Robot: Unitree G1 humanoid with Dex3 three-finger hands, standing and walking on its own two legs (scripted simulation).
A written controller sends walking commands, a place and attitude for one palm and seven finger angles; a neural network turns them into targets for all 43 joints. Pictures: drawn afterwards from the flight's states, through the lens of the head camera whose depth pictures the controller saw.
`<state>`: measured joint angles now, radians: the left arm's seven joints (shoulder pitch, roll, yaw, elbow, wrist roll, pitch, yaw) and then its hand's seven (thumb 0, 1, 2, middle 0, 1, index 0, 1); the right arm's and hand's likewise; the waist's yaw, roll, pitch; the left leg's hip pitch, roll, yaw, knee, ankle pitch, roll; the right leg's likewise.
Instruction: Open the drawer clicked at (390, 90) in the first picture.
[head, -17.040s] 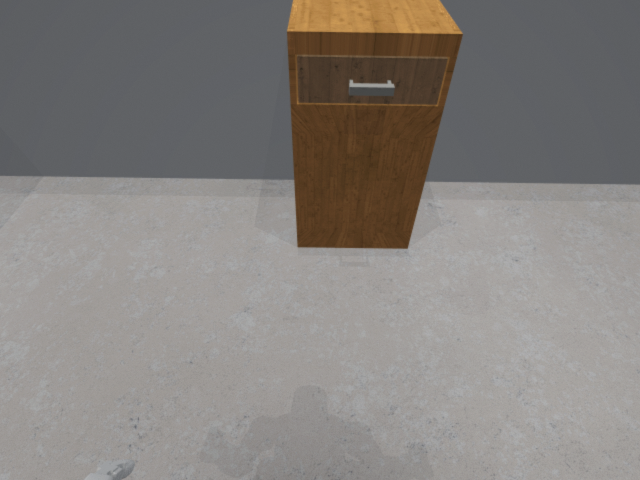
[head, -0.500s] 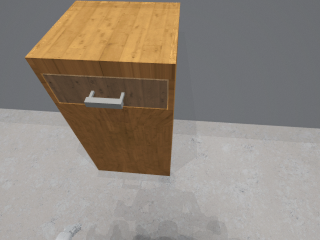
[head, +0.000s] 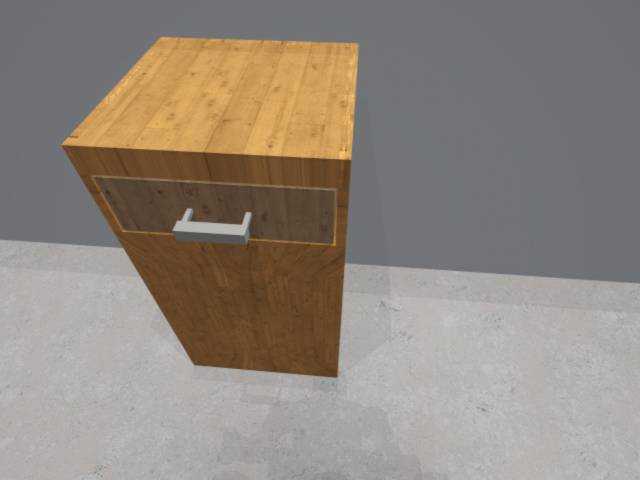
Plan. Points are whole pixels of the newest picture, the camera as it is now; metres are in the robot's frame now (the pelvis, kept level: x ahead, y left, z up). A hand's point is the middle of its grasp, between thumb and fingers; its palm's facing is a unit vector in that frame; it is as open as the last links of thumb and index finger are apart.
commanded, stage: come to a stop and stand still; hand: left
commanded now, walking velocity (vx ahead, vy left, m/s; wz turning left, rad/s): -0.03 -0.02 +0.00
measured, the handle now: (215, 224) +0.53 +0.23 -0.03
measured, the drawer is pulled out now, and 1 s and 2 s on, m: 0.00 0.00 0.00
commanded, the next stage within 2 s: look again from close up in 1.00 s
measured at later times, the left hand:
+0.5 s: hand out of the picture +0.08 +0.25 -0.15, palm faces +0.04 -0.96 -0.29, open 16.3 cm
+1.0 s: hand out of the picture -0.02 +0.28 -0.16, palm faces +0.01 -0.94 -0.34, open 16.6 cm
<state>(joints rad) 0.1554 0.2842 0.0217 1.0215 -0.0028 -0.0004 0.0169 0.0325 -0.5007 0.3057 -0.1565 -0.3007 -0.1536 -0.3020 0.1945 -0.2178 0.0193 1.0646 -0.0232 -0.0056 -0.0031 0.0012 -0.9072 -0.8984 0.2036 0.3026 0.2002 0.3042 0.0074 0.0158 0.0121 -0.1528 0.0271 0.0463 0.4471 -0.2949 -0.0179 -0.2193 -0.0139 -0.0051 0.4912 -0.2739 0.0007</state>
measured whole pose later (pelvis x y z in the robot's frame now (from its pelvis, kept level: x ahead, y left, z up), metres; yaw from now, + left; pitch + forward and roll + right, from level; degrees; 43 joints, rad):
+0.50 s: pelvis -0.02 +0.02 +0.00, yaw +1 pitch -3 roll +0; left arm 0.17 0.30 0.00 0.96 0.00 0.01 0.02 0.02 -0.50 0.30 -0.16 -0.30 -0.15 -0.30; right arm 0.18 -0.29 0.00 0.99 -0.02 0.00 0.00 0.00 -0.91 -0.90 0.20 0.30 0.20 0.30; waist 0.00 -0.01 0.01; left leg -0.15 0.01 0.04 0.48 -0.29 0.01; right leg -0.18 -0.04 -0.01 0.46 -0.24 0.03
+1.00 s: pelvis -0.04 +0.04 +0.00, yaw +1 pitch -2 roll +0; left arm 0.27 0.30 0.00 1.06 0.02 0.02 0.04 0.00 -0.56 0.29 -0.16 -0.30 -0.15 -0.30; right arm 0.25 -0.21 0.00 1.11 -0.01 0.02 0.01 0.00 -0.91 -0.90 0.20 0.30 0.20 0.30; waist 0.01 0.01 0.04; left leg -0.14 -0.03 0.05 0.41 -0.23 0.04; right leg -0.18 -0.06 0.00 0.39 -0.17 0.06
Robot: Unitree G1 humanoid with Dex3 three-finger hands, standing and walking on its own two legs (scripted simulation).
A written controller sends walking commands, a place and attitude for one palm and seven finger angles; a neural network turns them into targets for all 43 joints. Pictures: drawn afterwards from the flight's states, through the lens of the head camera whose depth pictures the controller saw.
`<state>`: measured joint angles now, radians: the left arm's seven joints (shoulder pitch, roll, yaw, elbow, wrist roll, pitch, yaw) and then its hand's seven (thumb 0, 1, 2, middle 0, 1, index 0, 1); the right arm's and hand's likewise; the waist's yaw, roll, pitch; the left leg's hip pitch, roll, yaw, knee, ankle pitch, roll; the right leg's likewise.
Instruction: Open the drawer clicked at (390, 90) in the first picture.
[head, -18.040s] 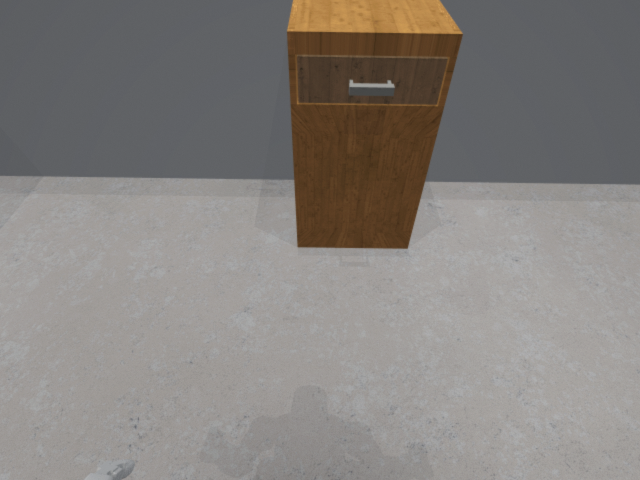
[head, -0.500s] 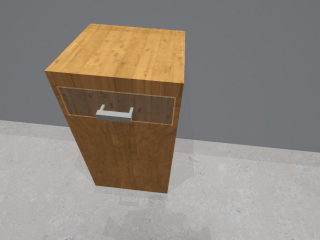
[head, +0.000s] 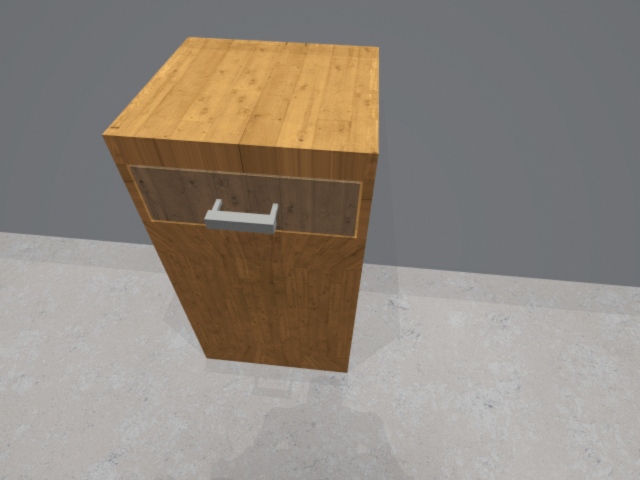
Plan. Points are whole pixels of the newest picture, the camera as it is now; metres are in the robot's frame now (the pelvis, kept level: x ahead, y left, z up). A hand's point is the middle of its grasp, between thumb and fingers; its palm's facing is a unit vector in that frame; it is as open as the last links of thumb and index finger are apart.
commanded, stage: look again from close up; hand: left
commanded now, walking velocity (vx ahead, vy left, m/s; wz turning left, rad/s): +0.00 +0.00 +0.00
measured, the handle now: (243, 214) +0.57 +0.19 -0.04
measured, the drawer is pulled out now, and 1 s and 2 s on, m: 0.00 0.00 0.00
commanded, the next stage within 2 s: come to a stop and stand still in 0.62 s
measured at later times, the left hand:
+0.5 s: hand out of the picture -0.03 +0.14 -0.18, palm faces +0.02 -0.99 -0.14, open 16.3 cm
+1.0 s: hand out of the picture -0.01 +0.18 -0.18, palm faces -0.02 -0.97 -0.24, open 16.3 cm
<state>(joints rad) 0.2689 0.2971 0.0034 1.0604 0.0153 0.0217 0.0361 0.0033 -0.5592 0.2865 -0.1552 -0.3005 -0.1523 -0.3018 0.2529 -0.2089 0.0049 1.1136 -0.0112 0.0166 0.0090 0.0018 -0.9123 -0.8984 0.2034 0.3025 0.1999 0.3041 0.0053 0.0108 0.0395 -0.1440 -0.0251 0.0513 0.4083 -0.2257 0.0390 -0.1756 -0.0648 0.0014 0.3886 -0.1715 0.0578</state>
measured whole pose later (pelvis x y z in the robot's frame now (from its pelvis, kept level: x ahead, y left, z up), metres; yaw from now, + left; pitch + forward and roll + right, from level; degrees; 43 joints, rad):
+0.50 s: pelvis +0.00 +0.00 +0.00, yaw +0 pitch -2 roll +0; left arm 0.34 0.12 -0.03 1.13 0.02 0.01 0.04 -0.04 -0.50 0.30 -0.16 -0.30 -0.15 -0.30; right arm 0.24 -0.16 0.00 1.13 0.00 0.00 -0.01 0.00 -0.92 -0.90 0.20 0.30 0.20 0.30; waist 0.02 -0.01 0.04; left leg -0.15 -0.02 0.05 0.42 -0.24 0.03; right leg -0.18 -0.06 0.00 0.40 -0.18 0.05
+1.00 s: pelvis +0.02 +0.00 -0.01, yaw -1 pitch -1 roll +0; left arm 0.35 0.16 -0.04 1.12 0.03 -0.01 0.03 -0.04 -0.50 0.30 -0.15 -0.30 -0.15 -0.30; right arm 0.32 -0.18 0.01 1.06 -0.01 -0.01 -0.01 0.00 -0.91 -0.90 0.20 0.30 0.20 0.30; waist 0.00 0.05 0.00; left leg -0.19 -0.02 0.07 0.52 -0.32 0.04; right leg -0.24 -0.06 0.02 0.53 -0.27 0.04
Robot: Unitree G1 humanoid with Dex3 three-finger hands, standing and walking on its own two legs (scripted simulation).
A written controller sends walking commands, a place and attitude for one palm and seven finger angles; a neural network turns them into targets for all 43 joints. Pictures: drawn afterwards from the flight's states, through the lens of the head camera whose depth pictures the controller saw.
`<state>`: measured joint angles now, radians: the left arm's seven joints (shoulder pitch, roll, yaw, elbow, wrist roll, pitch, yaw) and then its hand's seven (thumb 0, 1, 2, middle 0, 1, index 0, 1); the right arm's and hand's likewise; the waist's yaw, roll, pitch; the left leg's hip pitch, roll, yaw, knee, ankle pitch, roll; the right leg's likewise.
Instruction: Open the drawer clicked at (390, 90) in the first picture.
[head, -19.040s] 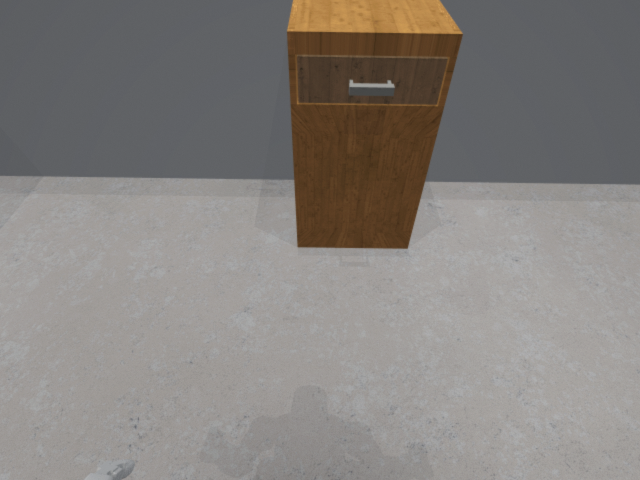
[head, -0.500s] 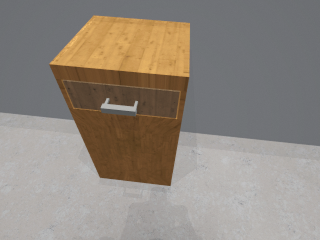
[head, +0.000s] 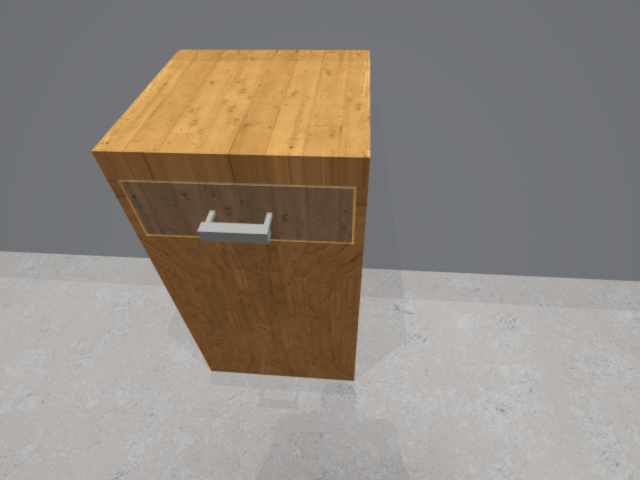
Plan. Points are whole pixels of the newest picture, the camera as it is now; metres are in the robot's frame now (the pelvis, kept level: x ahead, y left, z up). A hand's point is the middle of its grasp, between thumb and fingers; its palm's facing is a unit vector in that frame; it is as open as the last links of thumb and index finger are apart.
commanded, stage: come to a stop and stand still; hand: left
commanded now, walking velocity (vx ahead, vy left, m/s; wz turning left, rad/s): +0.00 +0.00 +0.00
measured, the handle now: (237, 224) +0.55 +0.20 -0.03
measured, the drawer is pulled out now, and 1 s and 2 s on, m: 0.00 0.00 0.00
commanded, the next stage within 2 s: look again from close up in 0.86 s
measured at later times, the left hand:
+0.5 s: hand out of the picture +0.00 +0.14 -0.17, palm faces -0.02 -0.98 -0.18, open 16.5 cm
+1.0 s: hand out of the picture +0.01 +0.13 -0.17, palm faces +0.00 -0.98 -0.18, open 16.5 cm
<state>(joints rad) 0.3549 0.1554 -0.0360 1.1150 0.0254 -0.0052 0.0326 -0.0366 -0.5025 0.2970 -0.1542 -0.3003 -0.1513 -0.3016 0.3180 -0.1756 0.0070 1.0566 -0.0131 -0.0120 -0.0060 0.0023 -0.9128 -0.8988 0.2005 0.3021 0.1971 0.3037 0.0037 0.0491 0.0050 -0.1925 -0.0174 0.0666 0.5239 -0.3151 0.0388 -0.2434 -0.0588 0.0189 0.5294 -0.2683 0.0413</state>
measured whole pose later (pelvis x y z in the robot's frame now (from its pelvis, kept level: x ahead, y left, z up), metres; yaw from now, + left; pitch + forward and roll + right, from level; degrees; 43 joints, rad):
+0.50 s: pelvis +0.04 -0.02 +0.00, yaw -1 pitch +0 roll +0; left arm 0.33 0.13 -0.04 1.15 0.02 -0.01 0.03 -0.07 -0.54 0.28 -0.15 -0.30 -0.15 -0.30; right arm 0.28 -0.17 0.01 1.12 -0.01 -0.02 -0.03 0.00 -0.91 -0.90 0.20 0.30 0.20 0.30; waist 0.01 0.02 0.04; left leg -0.12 0.02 0.07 0.46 -0.33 0.00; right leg -0.20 -0.02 0.02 0.50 -0.30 0.02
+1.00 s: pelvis +0.04 -0.03 +0.00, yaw -1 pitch +0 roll +0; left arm 0.33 0.14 -0.02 1.15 0.02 -0.01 0.03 -0.06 -0.52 0.29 -0.15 -0.30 -0.15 -0.30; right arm 0.28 -0.14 0.01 1.14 -0.01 -0.02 -0.03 0.00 -0.91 -0.90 0.20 0.30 0.20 0.30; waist 0.01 0.01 0.04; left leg -0.10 0.04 0.06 0.45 -0.34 -0.02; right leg -0.17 0.00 0.01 0.49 -0.31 0.00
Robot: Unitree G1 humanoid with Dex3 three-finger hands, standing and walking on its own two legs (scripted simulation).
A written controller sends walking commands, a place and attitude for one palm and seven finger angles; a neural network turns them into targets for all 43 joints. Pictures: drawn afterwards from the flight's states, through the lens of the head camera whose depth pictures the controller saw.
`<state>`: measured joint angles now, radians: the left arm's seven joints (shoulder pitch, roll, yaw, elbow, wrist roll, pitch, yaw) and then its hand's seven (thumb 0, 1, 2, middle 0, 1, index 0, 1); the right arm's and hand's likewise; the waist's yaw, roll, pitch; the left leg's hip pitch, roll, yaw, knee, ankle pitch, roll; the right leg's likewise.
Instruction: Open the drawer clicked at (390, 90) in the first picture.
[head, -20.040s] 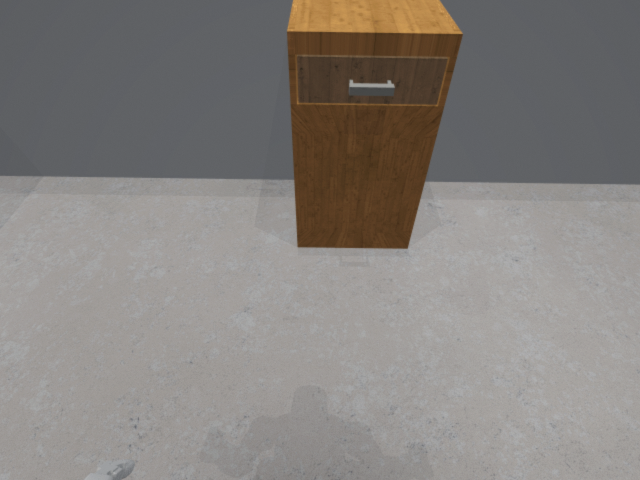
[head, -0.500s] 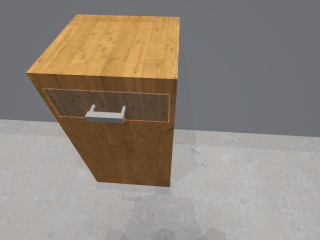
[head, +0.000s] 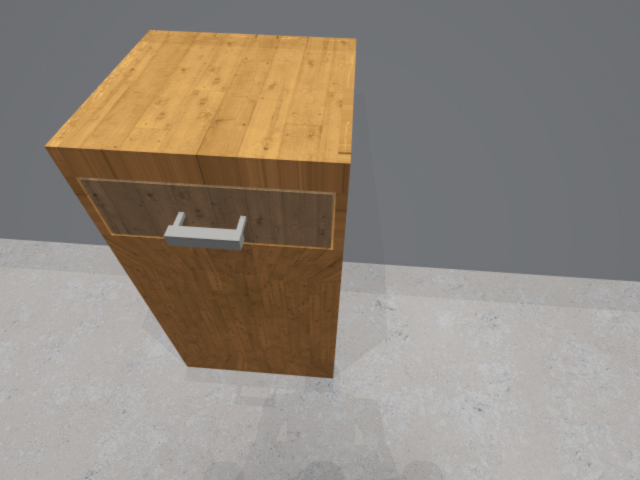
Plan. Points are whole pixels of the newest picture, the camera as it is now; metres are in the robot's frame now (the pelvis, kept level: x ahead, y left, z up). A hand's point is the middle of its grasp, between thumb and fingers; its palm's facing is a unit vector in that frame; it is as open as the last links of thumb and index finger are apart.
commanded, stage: look again from close up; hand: left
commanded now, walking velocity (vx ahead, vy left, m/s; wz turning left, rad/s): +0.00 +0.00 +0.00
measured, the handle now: (208, 228) +0.51 +0.24 -0.03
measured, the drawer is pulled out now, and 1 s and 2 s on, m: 0.00 0.00 0.00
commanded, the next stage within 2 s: raise the hand with hooked fingers in 0.50 s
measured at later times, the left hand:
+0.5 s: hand out of the picture -0.05 +0.15 -0.17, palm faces +0.03 -0.99 -0.16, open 16.4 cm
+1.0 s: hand (212, 427) +0.19 +0.15 -0.03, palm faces +0.03 -0.40 -0.91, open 16.0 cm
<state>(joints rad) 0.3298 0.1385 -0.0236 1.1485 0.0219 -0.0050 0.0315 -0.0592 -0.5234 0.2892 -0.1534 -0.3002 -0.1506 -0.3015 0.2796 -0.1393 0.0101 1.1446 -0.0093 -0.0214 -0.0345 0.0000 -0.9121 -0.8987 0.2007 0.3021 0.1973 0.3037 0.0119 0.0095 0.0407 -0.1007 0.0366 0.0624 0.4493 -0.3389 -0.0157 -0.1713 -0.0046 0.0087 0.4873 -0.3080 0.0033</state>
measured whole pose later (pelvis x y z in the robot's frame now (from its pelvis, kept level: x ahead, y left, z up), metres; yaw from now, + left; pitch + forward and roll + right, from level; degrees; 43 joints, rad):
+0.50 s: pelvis -0.01 +0.00 +0.00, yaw +0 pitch +0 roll +0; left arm 0.34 0.12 -0.02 1.14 0.02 -0.01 0.03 -0.04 -0.51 0.30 -0.15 -0.30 -0.15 -0.30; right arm 0.30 -0.12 0.01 1.15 -0.01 -0.02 -0.03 0.00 -0.91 -0.90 0.20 0.30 0.20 0.30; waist 0.01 0.00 0.05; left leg -0.11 0.03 0.06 0.44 -0.32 -0.01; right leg -0.18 -0.01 0.00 0.47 -0.29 0.00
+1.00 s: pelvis -0.05 -0.01 -0.03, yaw +0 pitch +8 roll +3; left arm 0.28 0.20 -0.15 0.03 0.93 -0.02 0.37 -0.04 -0.51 0.29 -0.18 -0.47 -0.18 -0.48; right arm 0.09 -0.26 -0.04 0.57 -0.05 -0.07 0.02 0.01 -0.91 -0.90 0.20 0.30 0.20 0.30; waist 0.05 -0.02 -0.12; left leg -0.49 0.02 0.08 0.74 -0.39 -0.02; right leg -0.59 -0.03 0.03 0.82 -0.38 -0.01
